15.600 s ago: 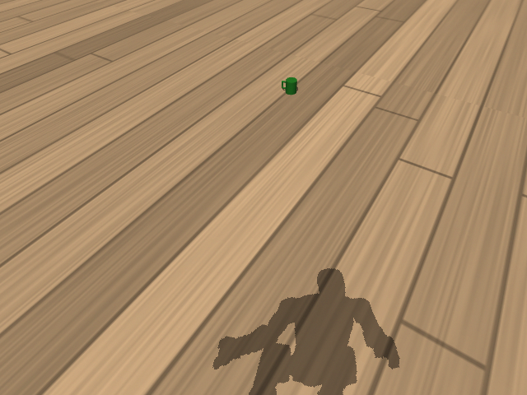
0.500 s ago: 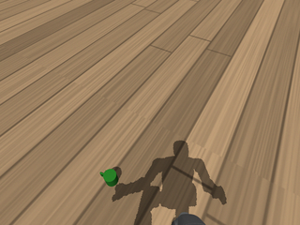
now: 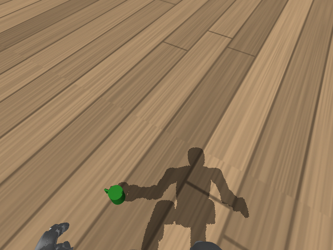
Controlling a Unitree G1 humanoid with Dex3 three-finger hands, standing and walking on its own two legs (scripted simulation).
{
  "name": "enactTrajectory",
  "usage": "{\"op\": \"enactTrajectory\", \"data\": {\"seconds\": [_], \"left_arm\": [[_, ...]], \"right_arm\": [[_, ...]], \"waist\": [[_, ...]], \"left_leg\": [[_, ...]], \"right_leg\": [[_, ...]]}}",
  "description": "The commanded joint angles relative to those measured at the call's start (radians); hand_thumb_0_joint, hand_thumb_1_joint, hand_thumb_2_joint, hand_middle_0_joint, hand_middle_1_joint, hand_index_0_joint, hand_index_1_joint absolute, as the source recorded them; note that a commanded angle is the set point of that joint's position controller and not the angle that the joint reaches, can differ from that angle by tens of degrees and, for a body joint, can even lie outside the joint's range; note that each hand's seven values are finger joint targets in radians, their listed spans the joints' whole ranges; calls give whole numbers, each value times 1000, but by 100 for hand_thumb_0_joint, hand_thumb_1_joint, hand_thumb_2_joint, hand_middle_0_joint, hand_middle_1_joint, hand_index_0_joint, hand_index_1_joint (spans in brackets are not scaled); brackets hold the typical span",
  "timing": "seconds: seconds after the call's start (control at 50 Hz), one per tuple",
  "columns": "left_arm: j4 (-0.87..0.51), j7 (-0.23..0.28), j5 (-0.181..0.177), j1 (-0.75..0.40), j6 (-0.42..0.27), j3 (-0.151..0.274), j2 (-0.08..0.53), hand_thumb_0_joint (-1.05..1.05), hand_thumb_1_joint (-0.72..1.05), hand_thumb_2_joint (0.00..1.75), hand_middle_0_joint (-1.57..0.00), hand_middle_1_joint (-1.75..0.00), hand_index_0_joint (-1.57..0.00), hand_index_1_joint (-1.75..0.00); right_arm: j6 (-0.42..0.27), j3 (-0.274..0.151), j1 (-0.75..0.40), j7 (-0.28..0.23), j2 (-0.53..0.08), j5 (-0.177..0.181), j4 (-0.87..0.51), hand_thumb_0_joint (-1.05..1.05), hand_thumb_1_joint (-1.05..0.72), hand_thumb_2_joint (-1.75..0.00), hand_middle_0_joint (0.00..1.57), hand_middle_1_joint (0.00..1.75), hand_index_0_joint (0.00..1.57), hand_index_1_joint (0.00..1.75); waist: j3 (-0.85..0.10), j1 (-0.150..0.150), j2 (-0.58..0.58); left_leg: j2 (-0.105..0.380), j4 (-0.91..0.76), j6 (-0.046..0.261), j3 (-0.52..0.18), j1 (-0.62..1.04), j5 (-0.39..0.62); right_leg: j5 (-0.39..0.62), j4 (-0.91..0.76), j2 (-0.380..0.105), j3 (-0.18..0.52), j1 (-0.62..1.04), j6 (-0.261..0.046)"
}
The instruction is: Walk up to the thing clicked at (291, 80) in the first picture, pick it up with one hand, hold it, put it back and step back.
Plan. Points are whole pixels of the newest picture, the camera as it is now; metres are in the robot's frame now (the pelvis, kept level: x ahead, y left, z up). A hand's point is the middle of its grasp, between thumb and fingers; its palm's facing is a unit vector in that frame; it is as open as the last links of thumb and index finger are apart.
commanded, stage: walk up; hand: left
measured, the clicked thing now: (114, 194) +0.45 +0.30 -0.71
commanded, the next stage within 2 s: stand in 1.52 s
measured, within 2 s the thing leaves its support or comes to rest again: neither
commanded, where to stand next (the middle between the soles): +0.03 -0.01 m, yaw +1 degrees
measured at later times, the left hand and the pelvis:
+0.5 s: hand out of the picture +0.08 +0.25 -0.14, palm faces +0.02 -0.95 -0.31, open 7.3 cm; pelvis -0.01 +0.00 +0.02, yaw +1 degrees
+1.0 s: hand out of the picture +0.04 +0.26 -0.14, palm faces +0.01 -0.95 -0.32, open 7.3 cm; pelvis -0.02 +0.00 +0.02, yaw +1 degrees
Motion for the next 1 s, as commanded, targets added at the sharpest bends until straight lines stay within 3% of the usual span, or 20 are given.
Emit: {"op": "enactTrajectory", "data": {"seconds": [0.0,0.02,0.04,0.06,0.08,0.1,0.14,0.18,0.2,0.22,0.24,0.26,0.28,0.32,0.34,0.38,0.5,0.66,0.84,0.98], "left_arm": [[-24,16,9,55,-54,34,129,0,90,90,-20,-30,-20,-30],[-8,23,15,75,-60,44,171,0,90,90,-20,-30,-20,-30],[-4,31,22,91,-70,48,206,0,90,90,-20,-30,-20,-30],[-11,30,17,54,-78,40,214,0,90,90,-20,-30,-20,-30],[-23,27,15,28,-82,39,237,0,90,90,-20,-30,-20,-30],[-24,25,15,16,-81,31,221,0,90,90,-20,-30,-20,-30],[-19,27,14,-2,-79,19,197,0,90,90,-20,-30,-20,-30],[-8,30,9,-32,-79,16,192,0,90,90,-20,-30,-20,-30],[-13,28,2,-39,-77,14,196,0,90,90,-20,-30,-20,-30],[-15,26,-5,-25,-73,11,178,0,90,90,-20,-30,-20,-30],[-9,24,-10,-5,-70,6,160,0,90,90,-20,-30,-20,-30],[15,23,-12,14,-66,6,150,0,90,90,-20,-30,-20,-30],[38,23,-4,10,-67,4,156,0,90,90,-20,-30,-20,-30],[48,20,5,-32,-76,5,178,0,90,90,-20,-30,-20,-30],[52,20,2,-39,-78,6,180,0,90,90,-20,-30,-20,-30],[74,20,-2,-25,-78,3,166,0,90,90,-20,-30,-20,-30],[117,15,0,-24,-77,-2,149,0,90,90,-20,-30,-20,-30],[157,13,3,-16,-76,-6,142,0,90,90,-20,-30,-20,-30],[178,13,10,-19,-73,-7,149,0,90,90,-20,-30,-20,-30],[184,16,9,-12,-80,-5,149,0,90,90,-20,-30,-20,-30]], "right_arm": [[-13,-57,-60,-11,-239,14,-86,0,-90,-90,20,30,20,30],[-8,-49,-54,-12,-220,23,-91,0,-90,-90,20,30,20,30],[-9,-34,-49,-11,-188,33,-101,0,-90,-90,20,30,20,30],[-7,-19,-30,-11,-151,34,-95,0,-90,-90,20,30,20,30],[-1,-27,-27,-19,-171,29,-73,0,-90,-90,20,30,20,30],[-1,-33,-39,-18,-187,28,-59,0,-90,-90,20,30,20,30],[-10,-31,-49,-7,-195,33,-44,0,-90,-90,20,30,20,30],[-18,-29,-16,-1,-182,32,-16,0,-90,-90,20,30,20,30],[-21,-33,-6,-1,-193,26,-6,0,-90,-90,20,30,20,30],[-24,-38,-14,-1,-216,18,-2,0,-90,-90,20,30,20,30],[-28,-39,-38,-2,-230,14,-5,0,-90,-90,20,30,20,30],[-30,-35,-91,2,-245,18,-7,0,-90,-90,20,30,20,30],[-27,-32,-129,7,-236,22,0,0,-90,-90,20,30,20,30],[-20,-19,-140,12,-204,23,15,0,-90,-90,20,30,20,30],[-21,-16,-128,11,-200,21,26,0,-90,-90,20,30,20,30],[-24,-14,-143,14,-200,22,46,0,-90,-90,20,30,20,30],[-32,-7,-163,13,-191,23,80,0,-90,-90,20,30,20,30],[-31,-8,-190,13,-183,20,107,0,-90,-90,20,30,20,30],[-26,-8,-182,16,-185,18,128,0,-90,-90,20,30,20,30],[-25,-9,-159,16,-182,23,141,0,-90,-90,20,30,20,30]], "waist": [[-229,39,201],[-261,44,143],[-289,50,51],[-278,28,-28],[-265,32,-100],[-214,21,-106],[-164,5,-103],[-162,-19,-126],[-173,-24,-105],[-200,-15,-64],[-223,2,-27],[-206,29,-3],[-162,33,6],[-135,9,9],[-123,4,24],[-104,15,54],[-162,23,63],[-153,27,62],[-119,20,51],[-161,13,37]], "left_leg": [[99,39,120,-51,140,630],[68,85,86,-44,54,527],[36,129,60,-37,-75,378],[-8,116,38,-8,-157,-12],[-4,157,39,-18,-87,-212],[-7,169,38,-41,-36,-228],[-11,54,46,-23,-38,-145],[-2,-101,45,-14,58,96],[17,-173,51,-33,148,279],[54,-192,80,-84,202,403],[109,-211,104,-142,227,465],[141,-194,129,-174,146,370],[118,-189,113,-140,90,272],[52,-207,70,-55,113,238],[49,-230,62,-56,115,236],[61,-269,63,-74,116,220],[85,-335,59,-85,128,255],[86,-373,53,-80,133,231],[81,-402,52,-91,95,123],[76,-373,50,-78,140,215]], "right_leg": [[355,-382,-35,-37,201,-13],[544,-351,-73,47,312,-46],[655,-342,-167,172,427,-75],[728,-344,-297,301,446,-149],[755,-348,-366,357,322,-218],[747,-357,-348,337,234,-213],[739,-349,-259,191,239,-140],[705,-321,-211,129,196,-75],[649,-305,-194,112,138,-46],[594,-276,-156,82,123,-17],[497,-272,-124,58,112,2],[324,-325,-100,45,157,10],[252,-391,-118,61,182,3],[308,-442,-156,108,171,-9],[318,-444,-157,108,157,-11],[294,-475,-142,82,158,-3],[357,-491,-129,48,263,14],[352,-528,-132,45,270,26],[283,-553,-132,50,254,30],[340,-552,-140,53,265,30]]}}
